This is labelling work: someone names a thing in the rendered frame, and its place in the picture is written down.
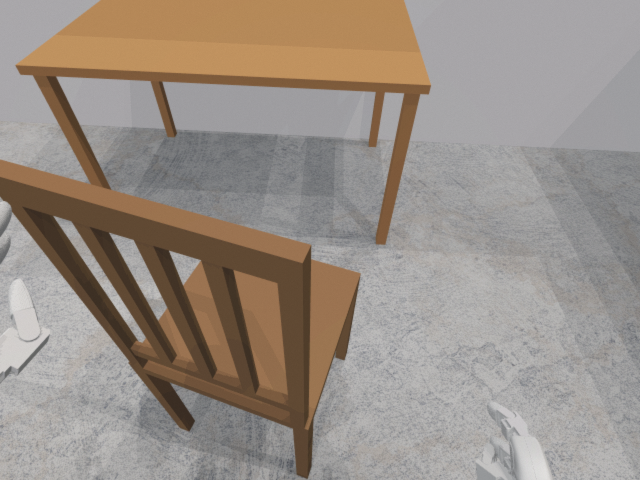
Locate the chair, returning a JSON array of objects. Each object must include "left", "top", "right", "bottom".
[{"left": 0, "top": 160, "right": 361, "bottom": 479}]

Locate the table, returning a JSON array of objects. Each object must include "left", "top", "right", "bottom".
[{"left": 15, "top": 0, "right": 431, "bottom": 245}]

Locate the left robot hand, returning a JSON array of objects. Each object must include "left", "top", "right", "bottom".
[{"left": 0, "top": 201, "right": 50, "bottom": 383}]

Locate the right robot hand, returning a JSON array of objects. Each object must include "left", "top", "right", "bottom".
[{"left": 476, "top": 401, "right": 553, "bottom": 480}]

